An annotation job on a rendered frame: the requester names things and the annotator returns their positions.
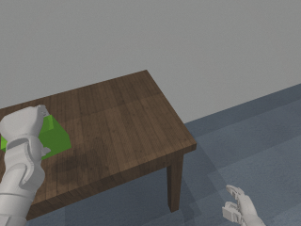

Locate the right robot hand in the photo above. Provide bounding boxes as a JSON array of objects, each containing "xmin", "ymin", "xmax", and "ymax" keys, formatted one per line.
[{"xmin": 222, "ymin": 185, "xmax": 258, "ymax": 226}]

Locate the left robot hand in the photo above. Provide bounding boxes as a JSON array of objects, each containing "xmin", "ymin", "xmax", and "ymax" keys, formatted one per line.
[{"xmin": 0, "ymin": 105, "xmax": 51, "ymax": 156}]

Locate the right robot forearm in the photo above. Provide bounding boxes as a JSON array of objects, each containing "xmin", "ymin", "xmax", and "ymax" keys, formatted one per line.
[{"xmin": 240, "ymin": 214, "xmax": 266, "ymax": 226}]

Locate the left robot forearm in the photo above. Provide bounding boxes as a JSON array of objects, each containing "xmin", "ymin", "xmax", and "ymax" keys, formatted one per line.
[{"xmin": 0, "ymin": 135, "xmax": 45, "ymax": 226}]

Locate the table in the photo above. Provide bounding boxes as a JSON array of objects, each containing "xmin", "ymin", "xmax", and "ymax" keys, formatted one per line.
[{"xmin": 0, "ymin": 70, "xmax": 197, "ymax": 221}]

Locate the sponge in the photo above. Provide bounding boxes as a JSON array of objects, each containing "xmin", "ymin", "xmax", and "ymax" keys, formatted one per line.
[{"xmin": 0, "ymin": 114, "xmax": 71, "ymax": 160}]

